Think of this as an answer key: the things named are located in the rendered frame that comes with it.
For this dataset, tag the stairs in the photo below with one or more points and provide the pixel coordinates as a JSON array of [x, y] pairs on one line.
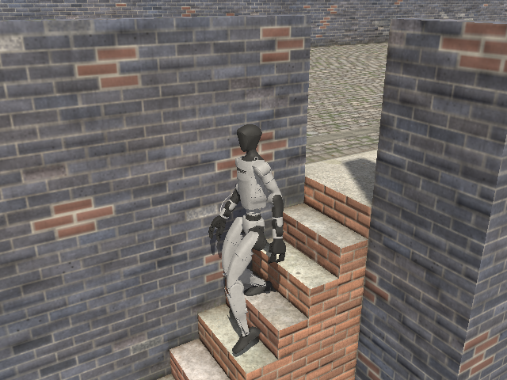
[[310, 320]]

